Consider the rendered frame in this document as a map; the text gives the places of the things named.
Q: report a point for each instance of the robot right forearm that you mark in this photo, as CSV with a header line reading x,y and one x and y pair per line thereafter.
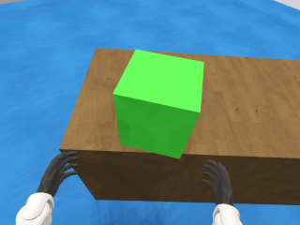
x,y
225,214

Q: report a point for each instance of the robot left hand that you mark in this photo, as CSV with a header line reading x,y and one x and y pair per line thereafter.
x,y
55,173

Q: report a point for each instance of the robot right hand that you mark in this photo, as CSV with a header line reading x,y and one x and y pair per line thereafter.
x,y
223,187

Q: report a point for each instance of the pedestal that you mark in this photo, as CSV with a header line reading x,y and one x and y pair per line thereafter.
x,y
249,122

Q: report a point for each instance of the robot left forearm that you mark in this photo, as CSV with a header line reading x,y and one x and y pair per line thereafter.
x,y
37,211

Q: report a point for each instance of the carton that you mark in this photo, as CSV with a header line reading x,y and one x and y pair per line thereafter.
x,y
157,102

